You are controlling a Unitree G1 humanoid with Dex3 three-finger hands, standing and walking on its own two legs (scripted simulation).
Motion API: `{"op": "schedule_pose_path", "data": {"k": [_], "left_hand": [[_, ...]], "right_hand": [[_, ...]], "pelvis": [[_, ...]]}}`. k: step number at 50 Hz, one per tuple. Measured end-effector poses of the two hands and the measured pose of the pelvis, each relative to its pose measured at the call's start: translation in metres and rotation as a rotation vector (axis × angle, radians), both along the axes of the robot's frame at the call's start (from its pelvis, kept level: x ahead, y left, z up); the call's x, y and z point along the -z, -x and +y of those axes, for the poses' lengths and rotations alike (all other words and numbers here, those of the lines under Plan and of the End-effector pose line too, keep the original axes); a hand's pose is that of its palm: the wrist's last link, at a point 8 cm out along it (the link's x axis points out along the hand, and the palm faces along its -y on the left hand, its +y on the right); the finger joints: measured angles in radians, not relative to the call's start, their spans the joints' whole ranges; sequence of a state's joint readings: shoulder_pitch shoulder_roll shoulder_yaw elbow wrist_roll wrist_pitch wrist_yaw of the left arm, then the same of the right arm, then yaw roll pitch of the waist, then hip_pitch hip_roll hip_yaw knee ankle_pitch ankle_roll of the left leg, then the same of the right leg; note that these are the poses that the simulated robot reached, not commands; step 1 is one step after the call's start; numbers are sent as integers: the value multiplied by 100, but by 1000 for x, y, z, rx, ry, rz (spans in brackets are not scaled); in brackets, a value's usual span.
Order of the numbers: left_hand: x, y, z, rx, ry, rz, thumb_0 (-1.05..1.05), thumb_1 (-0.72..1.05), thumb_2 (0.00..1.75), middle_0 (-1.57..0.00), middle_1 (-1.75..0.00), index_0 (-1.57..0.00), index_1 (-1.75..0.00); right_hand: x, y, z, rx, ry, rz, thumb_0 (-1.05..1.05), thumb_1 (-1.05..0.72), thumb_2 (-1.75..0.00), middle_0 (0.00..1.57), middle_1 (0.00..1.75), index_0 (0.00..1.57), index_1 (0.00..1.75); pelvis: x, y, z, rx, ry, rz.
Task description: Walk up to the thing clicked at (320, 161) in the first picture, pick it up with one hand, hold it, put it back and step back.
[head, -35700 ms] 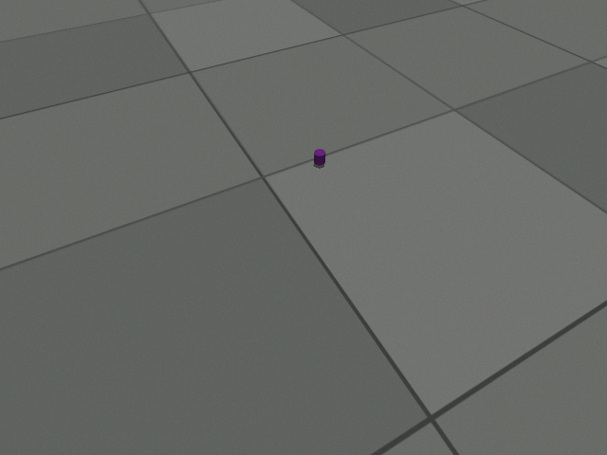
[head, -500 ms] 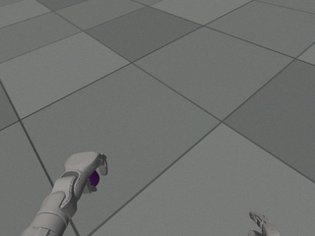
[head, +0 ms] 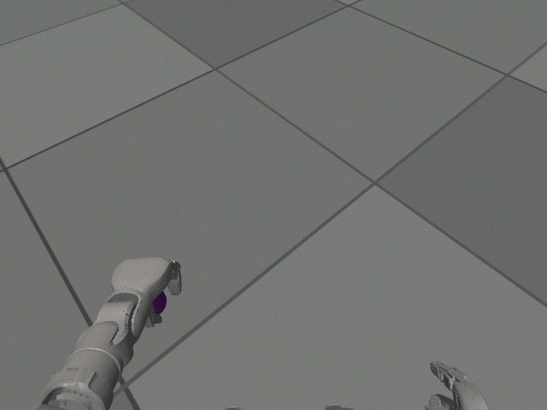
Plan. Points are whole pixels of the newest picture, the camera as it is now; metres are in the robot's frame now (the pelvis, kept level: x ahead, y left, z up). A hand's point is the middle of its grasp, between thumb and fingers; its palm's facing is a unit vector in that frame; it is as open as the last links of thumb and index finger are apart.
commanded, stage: crouch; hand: left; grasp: from above
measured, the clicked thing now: (145, 296) +0.32 +0.24 -0.10
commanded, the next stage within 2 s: lower in 1.66 s
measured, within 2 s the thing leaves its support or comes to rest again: neither
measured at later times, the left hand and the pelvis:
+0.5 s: hand (182, 312) +0.37 +0.24 -0.33, palm faces -0.44 +0.01 -0.90, open 7.3 cm; pelvis -0.06 +0.01 -0.21, yaw -1 degrees
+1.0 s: hand (193, 321) +0.40 +0.25 -0.49, palm faces -0.45 -0.03 -0.89, open 7.1 cm; pelvis -0.06 +0.01 -0.33, yaw -4 degrees
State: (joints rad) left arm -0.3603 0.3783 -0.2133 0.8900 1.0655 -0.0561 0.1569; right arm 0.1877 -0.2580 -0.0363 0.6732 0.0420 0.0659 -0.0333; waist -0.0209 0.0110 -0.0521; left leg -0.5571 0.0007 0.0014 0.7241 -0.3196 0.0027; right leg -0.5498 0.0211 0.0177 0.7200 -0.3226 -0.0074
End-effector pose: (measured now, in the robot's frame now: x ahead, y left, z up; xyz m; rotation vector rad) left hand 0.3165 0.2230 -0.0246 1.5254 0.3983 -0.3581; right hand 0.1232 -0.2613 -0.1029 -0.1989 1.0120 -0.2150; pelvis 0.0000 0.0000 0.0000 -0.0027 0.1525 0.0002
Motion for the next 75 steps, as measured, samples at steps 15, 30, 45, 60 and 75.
{"op": "schedule_pose_path", "data": {"k": [15, 30, 45, 60, 75], "left_hand": [[157, -49, 9, 7, -65, -76, -5, 15, 60, -57, -89, -85, -90], [299, -68, 11, -6, -21, 9, -5, 14, 61, -57, -89, -89, -85], [393, -86, 25, -24, -12, -24, -4, 13, 62, -59, -87, -92, -82], [444, -104, 21, -22, -1, -15, -4, 13, 62, -59, -87, -94, -81], [479, -108, 24, -32, -4, -4, -4, 13, 62, -59, -85, -92, -79]], "right_hand": [[140, 106, -18, 65, 92, 235, 0, -91, -90, 20, 30, 20, 30], [257, 156, 9, 68, 40, 362, 0, -90, -90, 20, 30, 20, 30], [318, 123, -6, -58, 71, 369, 0, -91, -90, 20, 30, 20, 30], [355, 149, -7, -49, 64, 436, 0, -91, -90, 20, 30, 20, 30], [384, 180, 0, -53, 49, 486, 0, -91, -90, 20, 30, 20, 30]], "pelvis": [[136, 43, 9, -3, 35, 326], [245, 61, 12, 7, 55, 473], [313, 58, 8, 18, 77, 527], [358, 62, 7, 41, 82, 514], [394, 70, 7, 56, 91, 472]]}}
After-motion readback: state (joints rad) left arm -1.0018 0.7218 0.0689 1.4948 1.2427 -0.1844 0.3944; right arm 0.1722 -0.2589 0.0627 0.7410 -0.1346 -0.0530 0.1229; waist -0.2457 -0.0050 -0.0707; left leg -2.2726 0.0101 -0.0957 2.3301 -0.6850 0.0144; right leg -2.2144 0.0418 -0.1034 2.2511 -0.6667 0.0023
